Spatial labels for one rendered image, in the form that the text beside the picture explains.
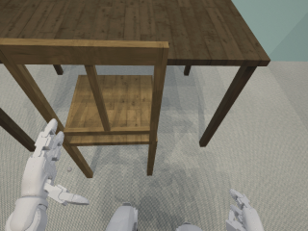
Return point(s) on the robot left forearm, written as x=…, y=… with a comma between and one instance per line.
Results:
x=29, y=214

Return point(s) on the left robot shin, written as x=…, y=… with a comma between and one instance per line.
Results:
x=126, y=204

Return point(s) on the right robot hand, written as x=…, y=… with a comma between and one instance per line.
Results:
x=248, y=218

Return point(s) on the table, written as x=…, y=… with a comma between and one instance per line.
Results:
x=198, y=32

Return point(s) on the chair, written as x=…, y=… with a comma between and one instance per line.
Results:
x=105, y=109

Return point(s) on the left robot thigh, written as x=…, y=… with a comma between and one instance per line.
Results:
x=125, y=218

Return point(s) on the left robot hand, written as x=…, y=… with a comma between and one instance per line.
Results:
x=41, y=165

